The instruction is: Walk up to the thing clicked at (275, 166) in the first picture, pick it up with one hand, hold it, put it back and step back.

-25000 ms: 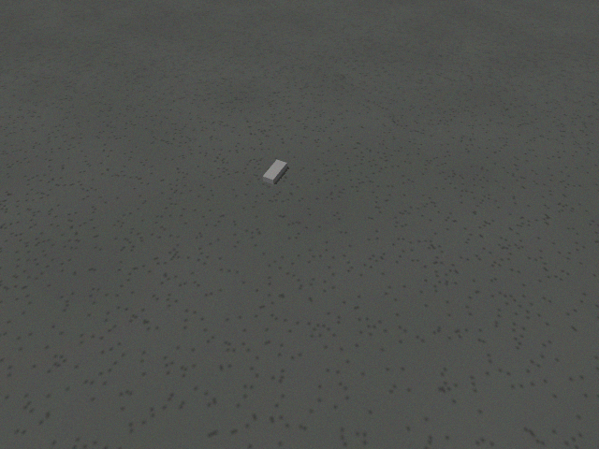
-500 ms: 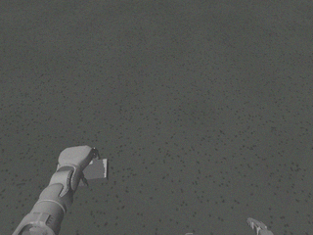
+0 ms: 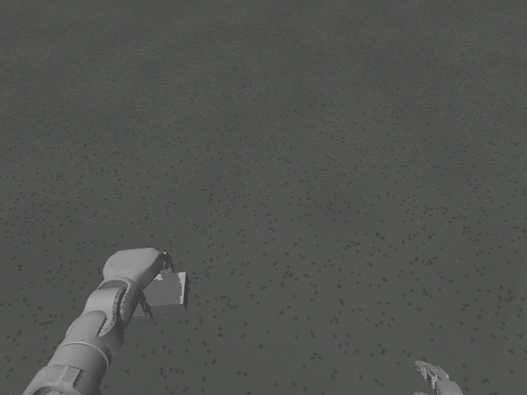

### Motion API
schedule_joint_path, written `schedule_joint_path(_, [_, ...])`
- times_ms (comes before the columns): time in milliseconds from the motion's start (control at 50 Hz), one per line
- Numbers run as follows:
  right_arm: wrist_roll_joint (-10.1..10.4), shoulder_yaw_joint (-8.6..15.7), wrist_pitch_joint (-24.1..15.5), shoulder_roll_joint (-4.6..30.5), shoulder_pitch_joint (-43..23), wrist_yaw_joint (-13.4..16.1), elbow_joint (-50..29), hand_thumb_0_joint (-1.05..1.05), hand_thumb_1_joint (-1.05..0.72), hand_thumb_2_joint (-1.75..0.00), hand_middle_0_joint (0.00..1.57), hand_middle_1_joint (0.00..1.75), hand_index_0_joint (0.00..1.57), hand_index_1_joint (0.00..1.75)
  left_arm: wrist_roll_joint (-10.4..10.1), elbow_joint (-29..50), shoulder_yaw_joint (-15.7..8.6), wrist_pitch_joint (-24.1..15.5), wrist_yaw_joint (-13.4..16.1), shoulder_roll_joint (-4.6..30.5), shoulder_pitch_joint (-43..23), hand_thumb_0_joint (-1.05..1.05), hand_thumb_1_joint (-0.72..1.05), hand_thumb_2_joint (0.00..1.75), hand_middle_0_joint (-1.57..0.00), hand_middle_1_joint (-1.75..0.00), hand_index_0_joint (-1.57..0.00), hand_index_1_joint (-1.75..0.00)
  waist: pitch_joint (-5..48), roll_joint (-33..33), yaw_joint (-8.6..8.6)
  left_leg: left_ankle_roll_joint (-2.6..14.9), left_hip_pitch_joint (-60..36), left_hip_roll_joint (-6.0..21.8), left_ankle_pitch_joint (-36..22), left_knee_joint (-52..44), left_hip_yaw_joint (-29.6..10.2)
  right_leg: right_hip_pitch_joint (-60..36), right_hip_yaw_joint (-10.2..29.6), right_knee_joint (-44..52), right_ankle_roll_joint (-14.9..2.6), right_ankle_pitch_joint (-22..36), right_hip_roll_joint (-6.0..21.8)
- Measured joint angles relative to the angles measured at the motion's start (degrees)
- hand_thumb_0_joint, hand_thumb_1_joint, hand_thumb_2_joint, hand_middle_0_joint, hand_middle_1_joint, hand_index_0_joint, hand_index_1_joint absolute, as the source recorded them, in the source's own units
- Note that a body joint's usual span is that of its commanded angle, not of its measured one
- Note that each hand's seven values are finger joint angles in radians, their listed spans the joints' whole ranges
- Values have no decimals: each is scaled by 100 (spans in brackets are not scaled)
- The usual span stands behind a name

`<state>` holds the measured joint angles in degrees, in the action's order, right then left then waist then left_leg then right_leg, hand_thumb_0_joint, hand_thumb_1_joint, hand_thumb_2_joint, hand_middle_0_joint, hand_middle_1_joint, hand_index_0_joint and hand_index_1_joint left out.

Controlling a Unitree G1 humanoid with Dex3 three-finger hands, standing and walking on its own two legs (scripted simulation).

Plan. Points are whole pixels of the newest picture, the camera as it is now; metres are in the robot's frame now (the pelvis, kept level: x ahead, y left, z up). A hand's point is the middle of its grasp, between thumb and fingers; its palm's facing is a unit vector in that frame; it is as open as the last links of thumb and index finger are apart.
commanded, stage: hold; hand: left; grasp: from above
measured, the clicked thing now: (144, 294) +0.31 +0.23 -0.08
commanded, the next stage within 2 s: crouch in 1.20 s
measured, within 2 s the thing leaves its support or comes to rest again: neither
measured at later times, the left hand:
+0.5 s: hand (141, 300) +0.28 +0.21 -0.03, palm faces -0.45 -0.05 -0.89, open 8.9 cm
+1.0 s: hand (140, 296) +0.29 +0.22 -0.03, palm faces -0.46 -0.05 -0.89, open 8.9 cm
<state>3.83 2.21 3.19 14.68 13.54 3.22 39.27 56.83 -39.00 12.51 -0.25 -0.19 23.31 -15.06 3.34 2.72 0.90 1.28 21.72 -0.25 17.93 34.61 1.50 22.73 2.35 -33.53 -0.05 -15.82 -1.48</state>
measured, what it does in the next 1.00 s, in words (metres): stands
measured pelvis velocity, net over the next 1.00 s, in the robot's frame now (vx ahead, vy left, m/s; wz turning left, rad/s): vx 0.00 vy -0.01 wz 0.00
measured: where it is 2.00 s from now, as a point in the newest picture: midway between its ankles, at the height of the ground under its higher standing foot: outside the picture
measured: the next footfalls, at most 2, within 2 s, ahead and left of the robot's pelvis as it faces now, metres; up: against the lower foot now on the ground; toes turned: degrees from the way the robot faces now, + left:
none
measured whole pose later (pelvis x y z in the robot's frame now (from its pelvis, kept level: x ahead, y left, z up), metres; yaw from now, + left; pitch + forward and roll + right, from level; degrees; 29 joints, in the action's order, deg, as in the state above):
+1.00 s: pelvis +0.00 -0.01 +0.01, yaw +0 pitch +2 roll +0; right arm 4.6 1.5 4.6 14.5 10.7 4.2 38.4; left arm 56.2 -34.2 12.6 -1.0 -2.6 23.7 -12.5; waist 0.4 2.9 -0.4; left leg 0.9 14.2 -0.4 14.4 26.9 1.3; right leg 15.6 2.3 -27.0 -0.4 -12.9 -1.3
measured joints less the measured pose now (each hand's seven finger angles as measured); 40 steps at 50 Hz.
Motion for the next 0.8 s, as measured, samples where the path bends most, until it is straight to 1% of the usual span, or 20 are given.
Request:
schedule_joint_path(400, [41,-74,39,4,-192,72,-40,1,-90,-90,20,30,20,30,-73,271,24,-46,-86,6,147,1,18,28,-86,-31,-85,-32,-212,26,-83,-34,-419,-3,-279,-437,-3,-386,3,363,-28,239,5])
schedule_joint_path(500, [55,-79,43,0,-228,83,-57,1,-90,-90,20,30,20,30,-89,406,25,-31,-144,19,209,1,18,28,-86,-31,-85,-32,-249,37,-96,-38,-498,-3,-320,-526,-4,-458,4,437,-31,271,6])
schedule_joint_path(700, [78,-94,71,-15,-303,97,-56,1,-91,-90,20,30,20,30,-81,610,17,5,-210,10,308,1,17,29,-87,-30,-86,-31,-272,48,-130,-41,-656,-6,-347,-661,-8,-610,3,556,-36,289,10])
schedule_joint_path(800, [76,-94,81,-27,-320,96,-65,1,-91,-90,20,30,20,30,-68,562,35,-5,-258,27,274,1,17,29,-87,-30,-86,-31,-269,42,-137,-42,-698,-10,-349,-699,-18,-655,-6,591,-38,285,14])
